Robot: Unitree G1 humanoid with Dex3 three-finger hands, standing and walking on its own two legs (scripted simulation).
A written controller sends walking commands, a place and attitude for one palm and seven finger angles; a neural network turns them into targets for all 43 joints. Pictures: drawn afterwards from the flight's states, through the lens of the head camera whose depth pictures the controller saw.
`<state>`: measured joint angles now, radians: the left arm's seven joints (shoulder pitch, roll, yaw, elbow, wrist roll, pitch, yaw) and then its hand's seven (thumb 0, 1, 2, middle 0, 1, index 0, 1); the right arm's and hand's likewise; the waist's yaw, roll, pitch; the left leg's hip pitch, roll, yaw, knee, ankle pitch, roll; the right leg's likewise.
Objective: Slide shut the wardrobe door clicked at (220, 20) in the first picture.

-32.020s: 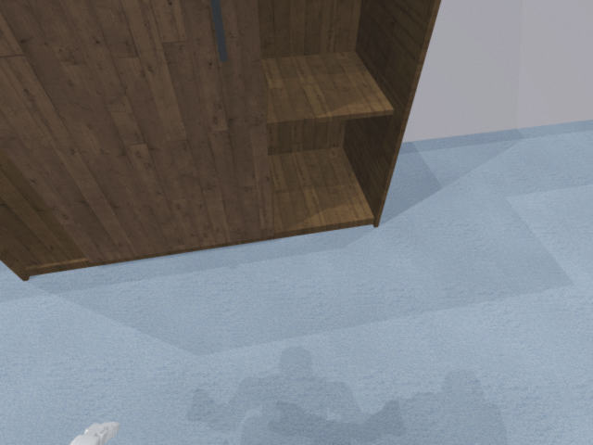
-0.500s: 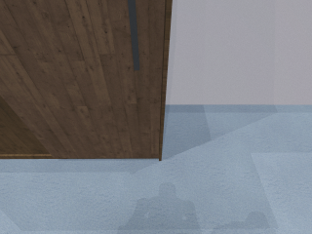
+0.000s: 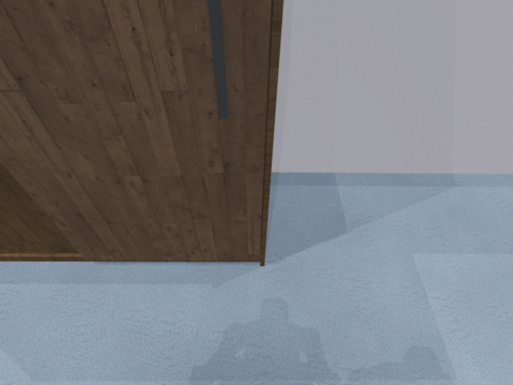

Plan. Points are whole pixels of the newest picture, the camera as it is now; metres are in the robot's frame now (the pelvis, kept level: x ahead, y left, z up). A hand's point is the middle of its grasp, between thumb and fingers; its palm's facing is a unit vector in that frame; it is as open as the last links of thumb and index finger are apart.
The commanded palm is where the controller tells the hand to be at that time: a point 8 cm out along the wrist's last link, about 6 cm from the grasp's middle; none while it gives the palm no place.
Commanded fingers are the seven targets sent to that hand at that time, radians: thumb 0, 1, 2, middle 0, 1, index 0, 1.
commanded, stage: stand and wait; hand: left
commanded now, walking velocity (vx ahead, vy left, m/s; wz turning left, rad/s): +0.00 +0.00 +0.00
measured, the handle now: (219, 48) +0.65 +0.11 +0.19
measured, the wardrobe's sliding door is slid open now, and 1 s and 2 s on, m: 0.00 0.00 0.00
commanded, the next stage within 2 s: none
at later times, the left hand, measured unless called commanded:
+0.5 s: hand out of the picture +0.06 +0.20 -0.17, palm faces -0.01 -0.97 -0.25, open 7.4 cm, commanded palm none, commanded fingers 0.00 0.90 0.90 -0.20 -0.30 -0.20 -0.30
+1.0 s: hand out of the picture +0.07 +0.21 -0.17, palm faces -0.01 -0.96 -0.27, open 7.4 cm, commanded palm none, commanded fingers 0.00 0.90 0.90 -0.20 -0.30 -0.20 -0.30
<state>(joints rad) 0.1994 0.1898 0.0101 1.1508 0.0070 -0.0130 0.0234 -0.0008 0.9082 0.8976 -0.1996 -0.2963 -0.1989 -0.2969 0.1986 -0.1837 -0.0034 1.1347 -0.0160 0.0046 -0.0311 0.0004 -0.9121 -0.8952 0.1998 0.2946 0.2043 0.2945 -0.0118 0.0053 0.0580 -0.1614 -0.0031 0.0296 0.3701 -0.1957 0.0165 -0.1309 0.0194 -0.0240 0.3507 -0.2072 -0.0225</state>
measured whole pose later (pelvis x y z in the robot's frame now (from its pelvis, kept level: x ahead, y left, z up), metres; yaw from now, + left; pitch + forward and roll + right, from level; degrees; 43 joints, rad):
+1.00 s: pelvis +0.02 +0.00 +0.00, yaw +0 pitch -1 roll +0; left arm 0.15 0.25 0.02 1.14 0.01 -0.02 0.01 0.00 0.91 0.90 -0.20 -0.30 -0.20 -0.30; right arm 0.14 -0.25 0.00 1.14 -0.01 0.00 -0.02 0.00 -0.91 -0.90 0.20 0.29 0.21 0.29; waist -0.01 0.00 0.05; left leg -0.11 0.00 0.03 0.32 -0.20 0.01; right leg -0.08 0.02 -0.02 0.31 -0.21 -0.03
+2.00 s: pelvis +0.02 +0.00 +0.00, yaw -1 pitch -1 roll +0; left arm 0.14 0.27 0.01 1.14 0.00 -0.02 0.01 0.00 0.91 0.90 -0.20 -0.30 -0.20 -0.30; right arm 0.14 -0.26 0.00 1.15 -0.01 0.00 -0.02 0.00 -0.91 -0.89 0.20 0.29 0.21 0.29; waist -0.02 -0.01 0.06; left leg -0.10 0.00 0.04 0.31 -0.19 0.01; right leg -0.07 0.03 -0.01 0.29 -0.20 -0.03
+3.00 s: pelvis +0.02 +0.00 +0.00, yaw -1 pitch -1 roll +0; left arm 0.12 0.29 0.01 1.14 0.00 -0.02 0.01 0.00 0.91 0.90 -0.20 -0.30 -0.20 -0.30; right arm 0.12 -0.29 0.00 1.14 -0.01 0.00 -0.02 0.00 -0.91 -0.89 0.20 0.29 0.21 0.29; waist -0.02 -0.01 0.06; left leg -0.09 0.00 0.04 0.29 -0.19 0.01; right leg -0.07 0.02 -0.01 0.28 -0.20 -0.02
